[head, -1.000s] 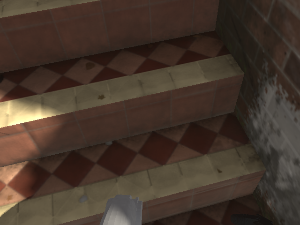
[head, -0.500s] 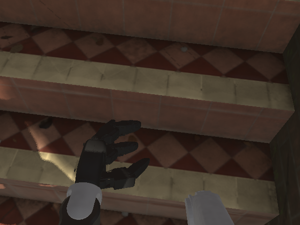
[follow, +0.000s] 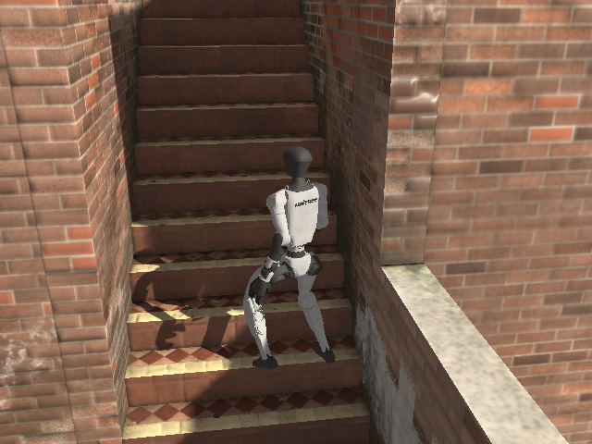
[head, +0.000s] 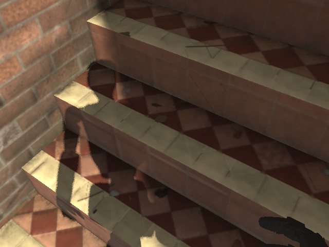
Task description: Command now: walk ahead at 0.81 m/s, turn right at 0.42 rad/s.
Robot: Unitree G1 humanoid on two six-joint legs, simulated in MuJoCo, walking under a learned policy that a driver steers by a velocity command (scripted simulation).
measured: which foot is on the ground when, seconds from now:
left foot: up 0.00-0.04, down 0.06-0.24, up 0.26-0.50, down 0.52-1.00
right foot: down 0.00-0.08, up 0.10-0.26, down 0.28-0.48, up 0.50-1.00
